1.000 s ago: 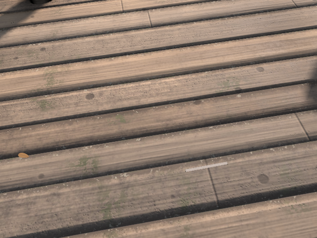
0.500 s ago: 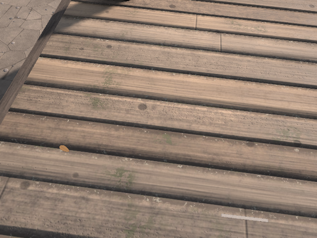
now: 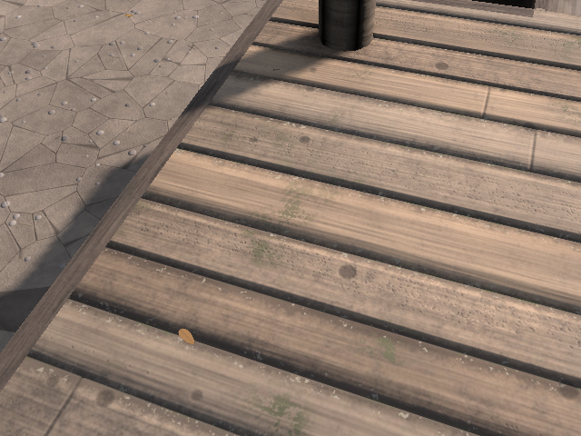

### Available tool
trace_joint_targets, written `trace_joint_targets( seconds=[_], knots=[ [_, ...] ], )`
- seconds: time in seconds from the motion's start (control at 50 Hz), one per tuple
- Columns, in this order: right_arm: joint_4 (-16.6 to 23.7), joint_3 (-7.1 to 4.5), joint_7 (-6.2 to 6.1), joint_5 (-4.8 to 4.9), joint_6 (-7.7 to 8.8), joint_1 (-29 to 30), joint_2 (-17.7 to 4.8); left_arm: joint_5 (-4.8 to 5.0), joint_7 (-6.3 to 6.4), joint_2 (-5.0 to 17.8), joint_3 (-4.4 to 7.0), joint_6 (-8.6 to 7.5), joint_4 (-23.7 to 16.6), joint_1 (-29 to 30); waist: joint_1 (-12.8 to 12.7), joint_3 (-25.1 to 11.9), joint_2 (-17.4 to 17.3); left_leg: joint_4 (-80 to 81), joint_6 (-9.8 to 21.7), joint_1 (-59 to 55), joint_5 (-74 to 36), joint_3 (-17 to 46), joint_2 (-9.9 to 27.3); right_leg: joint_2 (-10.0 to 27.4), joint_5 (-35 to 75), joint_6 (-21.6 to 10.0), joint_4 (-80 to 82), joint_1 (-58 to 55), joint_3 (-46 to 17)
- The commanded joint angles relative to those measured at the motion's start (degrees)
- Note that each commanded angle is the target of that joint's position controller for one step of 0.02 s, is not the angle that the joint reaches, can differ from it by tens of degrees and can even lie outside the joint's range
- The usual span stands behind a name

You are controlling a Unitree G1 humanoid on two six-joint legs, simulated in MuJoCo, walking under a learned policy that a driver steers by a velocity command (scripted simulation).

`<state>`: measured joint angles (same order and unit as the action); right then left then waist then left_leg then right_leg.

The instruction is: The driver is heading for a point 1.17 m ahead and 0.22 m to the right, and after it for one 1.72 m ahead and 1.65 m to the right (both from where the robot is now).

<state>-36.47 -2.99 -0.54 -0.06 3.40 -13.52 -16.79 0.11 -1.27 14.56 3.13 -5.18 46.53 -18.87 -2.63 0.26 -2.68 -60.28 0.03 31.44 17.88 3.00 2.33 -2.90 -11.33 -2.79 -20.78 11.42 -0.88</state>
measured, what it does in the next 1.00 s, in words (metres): walks ahead, turning right: left foot, then right foot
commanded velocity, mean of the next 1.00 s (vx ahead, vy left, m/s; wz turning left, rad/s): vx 0.09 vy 0.00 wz -0.31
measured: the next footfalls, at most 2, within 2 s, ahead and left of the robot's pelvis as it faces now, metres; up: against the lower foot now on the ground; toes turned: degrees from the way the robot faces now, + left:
left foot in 0.22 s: +0.26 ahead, +0.12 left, +0.00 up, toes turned -9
right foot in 0.62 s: +0.15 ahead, -0.12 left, +0.00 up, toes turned -22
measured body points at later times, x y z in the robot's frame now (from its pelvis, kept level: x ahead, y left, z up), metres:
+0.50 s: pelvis +0.13 +0.02 -0.01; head +0.17 +0.01 +0.44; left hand +0.33 +0.27 -0.11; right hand +0.22 -0.28 -0.10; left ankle +0.22 +0.12 -0.75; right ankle +0.11 -0.11 -0.70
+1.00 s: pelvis +0.13 -0.02 -0.01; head +0.14 -0.03 +0.44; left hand +0.38 +0.13 -0.10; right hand +0.12 -0.32 -0.13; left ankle +0.17 +0.12 -0.73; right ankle +0.11 -0.11 -0.75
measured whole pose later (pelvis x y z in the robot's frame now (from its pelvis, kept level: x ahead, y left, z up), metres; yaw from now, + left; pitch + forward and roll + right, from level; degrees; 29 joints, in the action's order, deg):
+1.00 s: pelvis +0.13 -0.02 -0.01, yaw -21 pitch +0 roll +0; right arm -45.7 -3.3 -0.9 1.0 -2.3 -12.4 -16.0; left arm -0.9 1.2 11.7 0.4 1.1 39.7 -6.2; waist 1.5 1.4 -1.3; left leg -40.6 -4.0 17.1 22.7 0.5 3.0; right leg -2.6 -14.8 -3.9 -29.3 14.3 2.7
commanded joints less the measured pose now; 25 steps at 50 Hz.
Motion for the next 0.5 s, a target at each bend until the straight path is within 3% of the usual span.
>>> trace_joint_targets(
  seconds=[0.02, 0.06, 0.12, 0.16, 0.2, 0.22, 0.24, 0.26, 0.28, 0.3, 0.32, 0.36, 0.4, 0.44, 0.5],
  knots=[
    [5.3, 0.09, 0.06, -0.94, 1.52, 3.5, -1.1, 0.55, 1.18, 9.3, 1.85, -0.14, -3.3, 3.7, 2.1, 0.0, 7.5, 11.8, -2.5, 3.7, -2.4, -1.0, 0.5, 12.3, 30.9, -10.4, 7.3, -3.7, -11.8],
    [5.2, 0.42, 0.36, -0.56, 1.71, 6.3, -0.5, 1.03, 1.77, 11.3, 2.49, 0.92, -2.3, 2.1, 1.0, -1.6, 8.5, 19.4, -3.4, -1.8, -9.5, -2.1, -1.8, 10.7, 34.9, -8.8, 5.3, -2.3, -9.1],
    [5.6, -0.27, 0.62, 0.16, 1.44, 9.8, -2.4, 1.71, 2.37, 12.0, 2.89, 2.53, -1.4, -0.4, 0.0, -2.6, 8.9, 26.5, -3.1, -5.4, -15.2, -0.8, -4.2, 10.9, 32.2, -7.2, 1.9, -3.3, -11.1],
    [5.6, -0.99, 0.64, 0.09, 1.44, 9.3, -3.8, 2.02, 2.82, 11.8, 3.00, 3.22, -1.8, 0.2, 1.2, -3.2, 9.3, 30.9, -1.7, -9.0, -16.1, 0.9, -4.4, 11.3, 27.7, -5.5, -1.4, -3.9, -14.3],
    [4.2, -2.04, 0.32, -0.66, 1.85, 4.7, -5.8, 1.89, 3.05, 10.5, 2.80, 3.36, -3.2, 2.7, 4.5, -5.4, 8.3, 37.9, 1.1, -19.2, -24.5, 0.7, -2.9, 8.2, 24.6, -2.5, -8.4, -1.2, -14.4],
    [4.1, -2.80, -0.30, -1.72, 1.93, 0.5, -8.9, 0.82, 2.85, 7.6, 1.91, 3.06, -4.9, 2.8, 5.8, -10.8, 3.5, 36.2, 4.6, -30.6, -38.4, 6.2, 5.2, 4.6, 13.8, -0.2, -18.4, 4.5, -12.7],
    [4.8, -2.82, -0.91, -2.83, 0.88, -1.4, -11.0, -0.60, 2.66, 2.7, 0.46, 2.84, -4.8, -4.7, 3.2, -17.2, -10.3, 31.3, 12.4, -44.7, -62.8, 19.3, 20.3, -2.3, -25.4, 3.2, -34.5, 17.3, -7.7],
    [4.2, -2.64, -0.28, -1.80, -0.23, -2.3, -9.0, 0.73, 2.51, 7.0, 0.85, 3.24, -4.1, -10.2, 2.9, -22.9, -13.9, 33.4, 18.2, -44.5, -54.2, 27.9, 26.0, -0.8, -32.0, 4.7, -45.6, 21.0, -7.3],
    [4.8, -1.96, -0.10, -0.96, -0.87, 0.6, -6.0, 1.60, 2.82, 10.7, 2.15, 4.39, -3.4, -7.8, 3.0, -17.3, -7.5, 35.8, 16.9, -39.7, -41.6, 24.3, 21.9, 1.7, -27.5, 6.2, -50.5, 23.9, -6.7],
    [4.8, -1.33, -0.18, -0.50, -1.29, 3.6, -3.9, 1.72, 3.20, 11.2, 2.60, 5.53, -4.1, -3.8, 2.9, -12.0, -4.4, 37.3, 14.5, -34.7, -33.7, 18.2, 18.0, 3.1, -23.7, 7.2, -51.2, 25.8, -5.1],
    [4.6, -0.97, -0.16, -0.56, -1.61, 6.3, -3.3, 1.58, 3.65, 10.9, 2.87, 6.78, -4.4, -2.2, 2.2, -8.8, -3.6, 39.0, 13.5, -29.2, -29.5, 14.3, 15.8, 4.4, -21.0, 8.2, -50.7, 25.2, -4.8],
    [3.7, -1.49, -0.24, -1.46, -1.87, 9.2, -4.8, 1.15, 3.94, 8.7, 2.61, 8.38, -5.7, -1.8, 0.5, -5.0, -5.5, 42.6, 12.9, -19.1, -25.9, 7.5, 12.6, 4.8, -16.5, 9.1, -47.4, 19.4, -2.5],
    [3.0, -1.84, -0.60, -1.72, -1.77, 9.8, -5.1, 0.86, 3.85, 6.9, 2.20, 8.66, -6.9, -1.0, 0.6, -5.0, -6.3, 43.9, 13.7, -17.4, -25.2, 4.1, 12.5, 5.0, -14.4, 9.1, -42.7, 17.0, -0.9],
    [2.3, -2.24, -1.03, -1.29, -1.88, 10.2, -5.9, 0.48, 3.31, 6.2, 1.74, 8.62, -8.6, 1.6, 1.2, -5.9, -5.8, 44.1, 14.2, -17.9, -24.5, 2.3, 13.5, 6.2, -12.0, 8.4, -36.7, 15.1, -0.6],
    [1.5, -2.89, -1.17, -0.72, -2.47, 10.5, -7.7, 0.46, 2.11, 6.8, 1.55, 8.65, -10.6, 4.3, 2.0, -6.7, -5.8, 44.2, 14.3, -18.0, -22.0, 0.6, 15.0, 6.7, -9.0, 6.7, -29.4, 10.9, 0.8]
  ],
)
Velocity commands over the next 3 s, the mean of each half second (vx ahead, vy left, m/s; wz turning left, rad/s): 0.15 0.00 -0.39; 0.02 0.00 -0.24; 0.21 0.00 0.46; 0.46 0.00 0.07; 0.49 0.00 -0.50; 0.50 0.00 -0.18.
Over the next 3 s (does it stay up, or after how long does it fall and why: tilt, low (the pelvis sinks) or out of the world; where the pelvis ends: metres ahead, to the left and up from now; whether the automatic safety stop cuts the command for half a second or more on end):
stays up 0.98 -0.15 -0.02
